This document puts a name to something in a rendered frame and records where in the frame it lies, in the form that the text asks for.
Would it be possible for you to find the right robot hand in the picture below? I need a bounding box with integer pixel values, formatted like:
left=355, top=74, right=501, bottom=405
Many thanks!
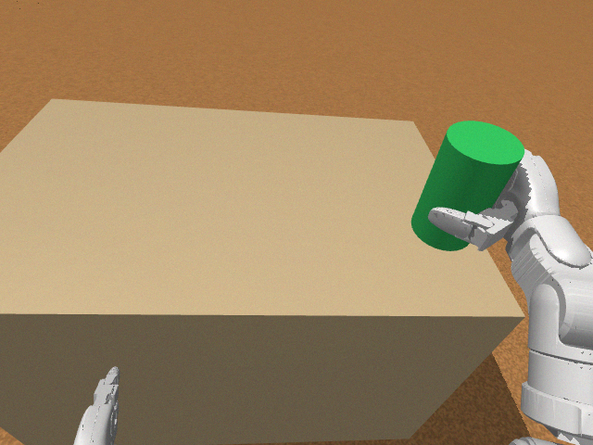
left=428, top=149, right=561, bottom=251

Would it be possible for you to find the right robot arm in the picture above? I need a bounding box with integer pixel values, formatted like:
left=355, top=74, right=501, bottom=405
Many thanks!
left=505, top=215, right=593, bottom=445

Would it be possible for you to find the left robot hand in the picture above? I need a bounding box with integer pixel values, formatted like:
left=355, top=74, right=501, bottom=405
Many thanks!
left=73, top=367, right=120, bottom=445

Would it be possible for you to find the can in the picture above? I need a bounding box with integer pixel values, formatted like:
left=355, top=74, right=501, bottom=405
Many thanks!
left=411, top=121, right=524, bottom=251

